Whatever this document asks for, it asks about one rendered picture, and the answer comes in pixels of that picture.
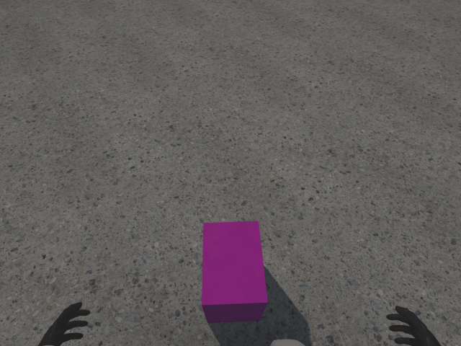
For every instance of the carton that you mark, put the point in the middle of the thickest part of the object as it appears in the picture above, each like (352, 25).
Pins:
(233, 280)

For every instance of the left robot hand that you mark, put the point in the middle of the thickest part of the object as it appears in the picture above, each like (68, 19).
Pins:
(55, 334)

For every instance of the right robot hand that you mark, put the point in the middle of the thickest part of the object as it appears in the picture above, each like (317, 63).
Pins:
(423, 337)

